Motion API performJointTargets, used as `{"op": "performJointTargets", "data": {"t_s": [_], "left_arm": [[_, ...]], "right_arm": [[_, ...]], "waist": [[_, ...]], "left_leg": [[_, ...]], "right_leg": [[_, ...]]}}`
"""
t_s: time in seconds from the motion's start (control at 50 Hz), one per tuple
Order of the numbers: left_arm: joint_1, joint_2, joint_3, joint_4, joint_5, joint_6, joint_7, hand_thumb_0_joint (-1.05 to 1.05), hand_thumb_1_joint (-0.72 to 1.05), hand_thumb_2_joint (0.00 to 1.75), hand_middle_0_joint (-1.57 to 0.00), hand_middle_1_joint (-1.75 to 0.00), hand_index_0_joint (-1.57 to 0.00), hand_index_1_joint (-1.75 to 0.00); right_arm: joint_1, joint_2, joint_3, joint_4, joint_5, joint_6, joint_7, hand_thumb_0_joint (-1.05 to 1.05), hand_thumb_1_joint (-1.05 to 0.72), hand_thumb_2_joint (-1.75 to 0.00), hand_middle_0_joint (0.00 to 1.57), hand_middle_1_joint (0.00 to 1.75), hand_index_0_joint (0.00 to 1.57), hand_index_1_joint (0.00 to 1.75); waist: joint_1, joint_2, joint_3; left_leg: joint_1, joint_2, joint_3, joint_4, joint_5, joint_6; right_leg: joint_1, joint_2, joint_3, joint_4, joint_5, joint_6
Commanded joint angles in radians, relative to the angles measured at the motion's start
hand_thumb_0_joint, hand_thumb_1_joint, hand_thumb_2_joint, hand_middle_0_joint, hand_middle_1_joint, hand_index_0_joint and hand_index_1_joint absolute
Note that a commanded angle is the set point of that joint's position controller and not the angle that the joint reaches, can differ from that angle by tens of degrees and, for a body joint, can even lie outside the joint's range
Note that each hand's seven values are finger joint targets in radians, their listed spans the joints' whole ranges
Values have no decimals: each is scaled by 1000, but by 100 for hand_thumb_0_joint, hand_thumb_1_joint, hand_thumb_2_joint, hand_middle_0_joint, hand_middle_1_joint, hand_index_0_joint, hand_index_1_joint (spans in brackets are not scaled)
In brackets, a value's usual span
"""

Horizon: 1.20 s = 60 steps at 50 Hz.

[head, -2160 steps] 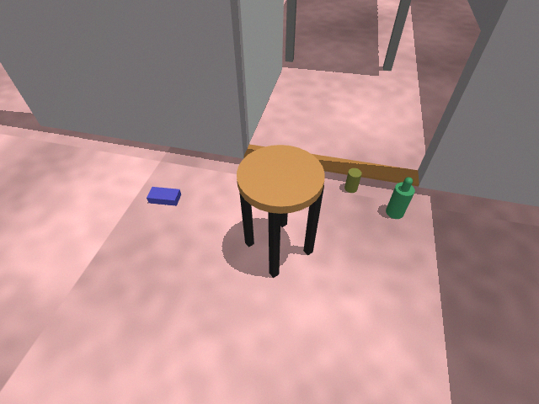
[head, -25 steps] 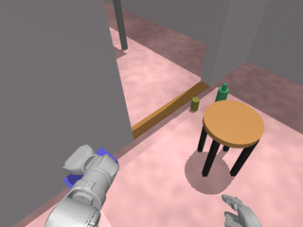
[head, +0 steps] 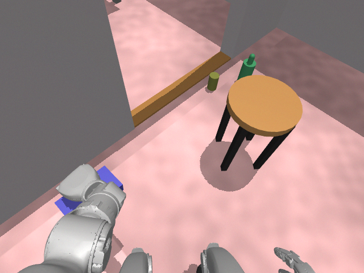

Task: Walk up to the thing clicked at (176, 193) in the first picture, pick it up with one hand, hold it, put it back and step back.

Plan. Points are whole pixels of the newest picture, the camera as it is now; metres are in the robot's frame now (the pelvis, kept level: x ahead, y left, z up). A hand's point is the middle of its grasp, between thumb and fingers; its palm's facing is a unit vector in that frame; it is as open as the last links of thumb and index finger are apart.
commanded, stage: crouch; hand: left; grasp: from above
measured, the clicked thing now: (91, 195) +0.33 +0.23 -0.14
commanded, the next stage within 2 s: lower in 1.52 s
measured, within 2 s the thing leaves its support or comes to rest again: neither
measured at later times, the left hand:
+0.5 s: hand (116, 202) +0.37 +0.21 -0.35, palm faces -0.19 -0.35 -0.92, open 10.4 cm
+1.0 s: hand (124, 204) +0.39 +0.21 -0.47, palm faces -0.21 -0.37 -0.91, open 10.3 cm
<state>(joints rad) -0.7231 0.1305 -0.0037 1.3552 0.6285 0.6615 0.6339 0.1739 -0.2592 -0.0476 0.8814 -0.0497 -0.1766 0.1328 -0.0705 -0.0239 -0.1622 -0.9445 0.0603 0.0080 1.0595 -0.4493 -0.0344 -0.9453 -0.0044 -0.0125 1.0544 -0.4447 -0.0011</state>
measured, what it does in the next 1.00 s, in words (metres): lowers itself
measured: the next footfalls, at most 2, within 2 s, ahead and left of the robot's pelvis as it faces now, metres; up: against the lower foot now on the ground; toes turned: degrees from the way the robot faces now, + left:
none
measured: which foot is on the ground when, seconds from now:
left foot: down 0.00-1.00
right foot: down 0.00-1.00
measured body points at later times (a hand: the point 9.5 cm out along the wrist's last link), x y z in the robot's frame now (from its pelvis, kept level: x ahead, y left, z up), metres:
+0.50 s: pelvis -0.06 +0.01 -0.21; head +0.14 +0.01 +0.19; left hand +0.38 +0.23 -0.30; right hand -0.01 -0.25 -0.36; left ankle +0.03 +0.14 -0.66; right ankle +0.03 -0.12 -0.66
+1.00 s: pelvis -0.06 +0.01 -0.32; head +0.17 +0.00 +0.07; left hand +0.40 +0.22 -0.42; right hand -0.03 -0.26 -0.46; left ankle +0.02 +0.14 -0.66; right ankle +0.03 -0.12 -0.66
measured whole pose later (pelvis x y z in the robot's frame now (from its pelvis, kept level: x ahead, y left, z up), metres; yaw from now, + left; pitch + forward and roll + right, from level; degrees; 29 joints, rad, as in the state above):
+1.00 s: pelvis -0.06 +0.01 -0.32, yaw -2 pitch +37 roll -3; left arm -1.11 0.37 0.29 1.56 0.65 0.46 0.72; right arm 0.10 -0.28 -0.06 0.91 -0.18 -0.19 0.25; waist -0.20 0.07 -0.13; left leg -2.21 0.05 -0.07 2.24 -0.69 -0.02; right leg -2.19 0.00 -0.02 2.20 -0.66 0.01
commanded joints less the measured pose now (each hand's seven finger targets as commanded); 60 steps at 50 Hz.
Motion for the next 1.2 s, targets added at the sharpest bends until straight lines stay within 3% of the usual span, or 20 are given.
{"op": "performJointTargets", "data": {"t_s": [0.0, 0.06, 0.1, 0.14, 0.24, 0.32, 0.34, 0.48, 0.52, 0.7, 0.74, 0.82, 0.84, 0.86, 0.92, 0.96, 1.0, 1.02, 1.08, 1.18], "left_arm": [[-428, 101, 64, -30, -15, -24, 152, 0, 34, 77, -80, -74, -80, -74], [-497, 154, 120, -7, -49, -52, 204, 0, 34, 78, -82, -72, -81, -72], [-540, 143, 129, -17, -74, -86, 215, 0, 31, 78, -81, -70, -80, -71], [-587, 190, 146, -21, -74, -115, 216, 0, 25, 78, -75, -71, -75, -72], [-693, 280, 133, -72, -17, -152, 186, 0, 31, 83, -81, -78, -81, -78], [-637, 368, 163, -59, 28, -150, 170, 0, 39, 77, -86, -75, -87, -75], [-638, 388, 183, -54, 29, -146, 174, 0, 40, 77, -87, -74, -88, -74], [-658, 315, 202, 41, -43, -163, 154, 0, 33, 73, -84, -63, -83, -64], [-676, 293, 185, 62, -40, -172, 150, 0, 31, 75, -83, -64, -82, -66], [-749, 397, 230, 71, 49, -184, 163, 0, 42, 75, -90, -70, -90, -70], [-766, 429, 250, 59, 51, -188, 163, 0, 44, 73, -91, -68, -91, -68], [-782, 421, 250, 30, 46, -202, 144, 0, 45, 69, -92, -66, -93, -66], [-758, 442, 259, 28, 45, -201, 144, 0, 46, 71, -94, -65, -94, -66], [-764, 443, 266, 28, 49, -202, 143, 0, 48, 71, -95, -64, -95, -65], [-778, 421, 256, 82, 52, -198, 135, 0, 55, 72, -100, -66, -100, -66], [-740, 451, 288, 110, 42, -202, 131, 0, 59, 73, -102, -65, -102, -65], [-740, 432, 289, 148, 27, -200, 139, 0, 62, 71, -104, -64, -104, -64], [-739, 456, 308, 169, 29, -203, 147, 0, 62, 70, -105, -61, -105, -61], [-791, 470, 316, 217, 44, -212, 147, 0, 70, 74, -111, -62, -110, -63], [-829, 547, 357, 238, 54, -243, 157, 0, 78, 74, -117, -64, -117, -64]], "right_arm": [[-4, -129, -43, -48, -29, -49, 21, 0, -88, -89, 20, 30, 20, 30], [-31, -141, -41, -35, -46, -47, 31, 0, -88, -90, 20, 30, 20, 30], [-27, -148, -40, -16, -54, -48, 35, 0, -88, -90, 20, 30, 20, 30], [-11, -161, -36, -3, -56, -39, 34, 0, -88, -89, 20, 30, 20, 30], [45, -200, -46, 32, -64, -21, 21, 0, -89, -90, 20, 30, 20, 30], [67, -202, -55, 27, -75, -11, 20, 0, -89, -90, 20, 30, 20, 30], [60, -181, -38, 24, -79, -8, 22, 0, -89, -90, 20, 30, 20, 30], [91, -186, -59, 30, -88, -21, 30, 0, -88, -90, 20, 30, 20, 30], [85, -198, -64, 43, -90, -30, 33, 0, -89, -90, 20, 30, 20, 30], [118, -218, -46, 39, -115, -29, 65, 0, -89, -90, 20, 30, 20, 30], [123, -231, -54, 36, -115, -29, 71, 0, -89, -90, 20, 30, 20, 30], [138, -220, -60, 29, -120, -29, 96, 0, -90, -90, 20, 30, 20, 30], [134, -225, -61, 23, -116, -26, 97, 0, -90, -90, 20, 30, 20, 30], [139, -227, -69, 23, -114, -25, 99, 0, -90, -90, 20, 30, 20, 30], [151, -221, -68, 31, -122, -27, 114, 0, -90, -90, 20, 30, 20, 30], [162, -232, -76, 36, -120, -31, 122, 0, -90, -90, 20, 30, 20, 30], [167, -231, -73, 35, -122, -35, 128, 0, -90, -90, 20, 30, 20, 30], [167, -240, -73, 40, -119, -35, 130, 0, -90, -90, 20, 30, 20, 30], [173, -238, -59, 57, -136, -45, 139, 0, -90, -90, 20, 30, 20, 30], [188, -244, -39, 75, -155, -61, 162, 0, -90, -90, 20, 30, 20, 30]], "waist": [[-11, 89, -424], [-27, 100, -489], [-63, 92, -550], [-81, 98, -589], [-124, 121, -715], [-102, 159, -790], [-87, 171, -793], [-161, 99, -694], [-168, 121, -659], [-160, 241, -678], [-158, 261, -718], [-169, 248, -753], [-143, 257, -771], [-156, 265, -788], [-186, 213, -708], [-177, 175, -698], [-182, 171, -679], [-175, 163, -669], [-212, 158, -608], [-215, 138, -598]], "left_leg": [[-8, -45, 15, 97, 220, -2], [-153, -53, 11, 220, 141, 2], [-209, -53, -5, 295, 92, 1], [-259, -49, -9, 355, 40, -3], [-352, -43, -9, 460, -16, -10], [-405, -43, 0, 550, -20, -6], [-428, -44, 0, 566, -33, -4], [-627, -43, -8, 728, -45, 15], [-644, -43, -22, 739, -78, 12], [-683, -43, -13, 852, -35, 4], [-689, -44, -10, 885, -41, 9], [-733, -39, 6, 938, -33, 11], [-734, -37, 10, 942, -25, 12], [-726, -36, 10, 951, -18, 12], [-792, -34, 8, 982, -51, 23], [-829, -40, 8, 990, -47, 28], [-854, -39, 1, 994, -58, 31], [-865, -38, -2, 997, -64, 31], [-880, -34, -13, 1026, -89, 30], [-948, -35, 9, 1075, -72, 35]], "right_leg": [[-12, 30, -4, 79, 244, -33], [-150, 35, -9, 182, 170, -28], [-257, 40, -23, 252, 117, -23], [-319, 36, -29, 297, 52, -16], [-386, 39, -38, 378, -26, -6], [-424, 34, -35, 456, -45, -11], [-441, 31, -36, 477, -57, -12], [-618, 30, -42, 587, -71, 0], [-699, 29, -55, 616, -104, -3], [-802, 18, -79, 786, 6, -13], [-814, 15, -76, 808, -1, -11], [-772, 23, -77, 836, 2, -2], [-762, 25, -74, 840, 16, -1], [-766, 23, -75, 847, 22, -1], [-789, 28, -79, 860, 2, 3], [-788, 25, -74, 865, -5, 5], [-804, 24, -81, 885, -11, 3], [-819, 25, -82, 888, -20, 4], [-891, 23, -89, 922, -46, -2], [-835, 29, -83, 930, -30, 12]]}}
